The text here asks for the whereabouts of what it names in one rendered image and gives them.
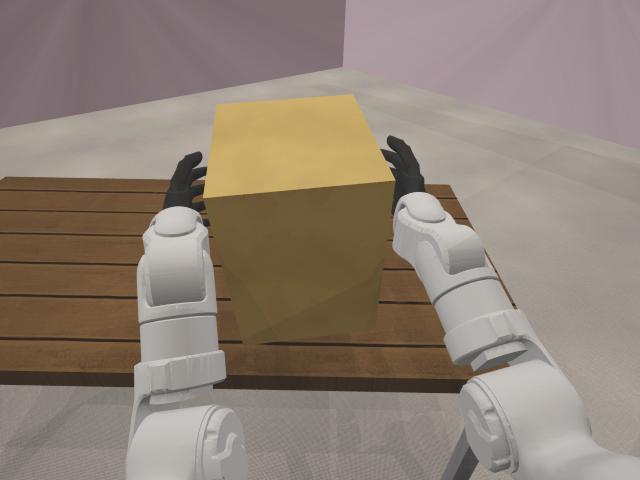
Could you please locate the left robot upper arm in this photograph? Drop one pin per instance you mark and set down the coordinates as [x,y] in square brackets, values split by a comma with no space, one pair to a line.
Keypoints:
[197,443]

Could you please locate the right robot upper arm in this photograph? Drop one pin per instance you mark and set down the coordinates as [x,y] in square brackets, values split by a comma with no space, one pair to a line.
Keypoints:
[526,421]

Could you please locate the robot right hand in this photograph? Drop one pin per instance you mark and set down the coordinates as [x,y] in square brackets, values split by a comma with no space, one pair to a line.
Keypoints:
[407,176]

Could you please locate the robot left forearm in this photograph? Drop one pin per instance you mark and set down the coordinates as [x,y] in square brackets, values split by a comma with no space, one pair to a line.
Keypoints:
[180,356]

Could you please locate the table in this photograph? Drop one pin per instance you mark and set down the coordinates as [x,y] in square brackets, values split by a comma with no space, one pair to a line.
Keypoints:
[69,252]

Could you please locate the robot left hand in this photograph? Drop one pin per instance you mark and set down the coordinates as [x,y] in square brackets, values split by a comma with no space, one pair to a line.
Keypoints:
[180,193]

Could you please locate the carton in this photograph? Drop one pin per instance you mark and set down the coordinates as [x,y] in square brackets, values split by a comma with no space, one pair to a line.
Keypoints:
[299,198]

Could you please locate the robot right forearm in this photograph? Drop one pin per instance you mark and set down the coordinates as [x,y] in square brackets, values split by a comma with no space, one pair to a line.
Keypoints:
[482,327]

